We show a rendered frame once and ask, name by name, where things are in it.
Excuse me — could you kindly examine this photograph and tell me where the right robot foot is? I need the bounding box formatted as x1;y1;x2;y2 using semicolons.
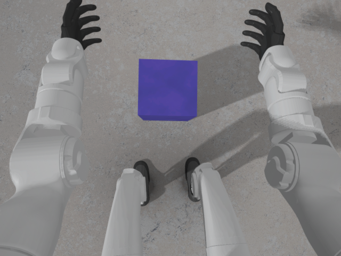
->
185;157;200;202

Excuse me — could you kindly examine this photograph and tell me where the robot left shin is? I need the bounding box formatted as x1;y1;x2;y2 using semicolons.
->
116;169;141;187

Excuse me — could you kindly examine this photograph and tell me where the carton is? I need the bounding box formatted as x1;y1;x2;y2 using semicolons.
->
138;59;198;121

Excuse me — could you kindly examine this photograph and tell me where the robot left hand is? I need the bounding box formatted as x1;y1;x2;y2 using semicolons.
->
61;0;102;50

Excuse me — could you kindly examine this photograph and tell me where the robot right forearm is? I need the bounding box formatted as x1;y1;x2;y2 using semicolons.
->
258;45;341;160

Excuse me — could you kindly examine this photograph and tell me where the robot right hand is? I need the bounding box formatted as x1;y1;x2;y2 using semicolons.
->
240;2;285;61

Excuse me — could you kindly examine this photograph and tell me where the robot right upper arm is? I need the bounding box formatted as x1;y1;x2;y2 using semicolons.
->
264;141;341;256

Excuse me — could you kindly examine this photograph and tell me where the robot left upper arm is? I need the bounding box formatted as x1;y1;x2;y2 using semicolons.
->
0;135;89;256

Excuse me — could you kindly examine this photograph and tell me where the robot left forearm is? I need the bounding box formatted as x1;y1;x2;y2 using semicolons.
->
9;37;88;184

